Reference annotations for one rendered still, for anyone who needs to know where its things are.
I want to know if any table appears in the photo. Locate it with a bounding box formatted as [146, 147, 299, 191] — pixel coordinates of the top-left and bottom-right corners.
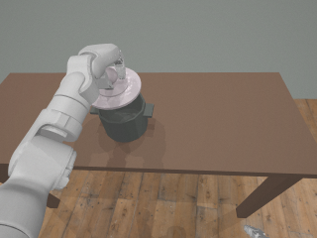
[0, 72, 317, 218]

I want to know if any left robot forearm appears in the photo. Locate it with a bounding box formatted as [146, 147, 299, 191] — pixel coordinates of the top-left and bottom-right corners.
[8, 50, 106, 177]

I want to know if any robot right hand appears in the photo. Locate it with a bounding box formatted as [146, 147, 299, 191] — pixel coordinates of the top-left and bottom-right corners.
[244, 225, 269, 238]

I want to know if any robot left upper arm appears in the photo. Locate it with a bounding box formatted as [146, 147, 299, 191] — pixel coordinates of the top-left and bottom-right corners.
[0, 133, 77, 238]

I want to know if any pot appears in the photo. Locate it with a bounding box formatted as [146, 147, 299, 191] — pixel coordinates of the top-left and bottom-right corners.
[89, 92, 155, 143]

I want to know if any robot left hand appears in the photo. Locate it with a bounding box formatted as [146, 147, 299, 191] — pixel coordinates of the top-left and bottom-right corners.
[79, 44, 126, 90]

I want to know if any knob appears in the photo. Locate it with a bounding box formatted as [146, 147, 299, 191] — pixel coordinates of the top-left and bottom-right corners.
[105, 67, 118, 84]

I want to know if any lid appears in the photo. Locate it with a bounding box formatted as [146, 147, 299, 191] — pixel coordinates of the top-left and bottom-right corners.
[91, 66, 142, 110]

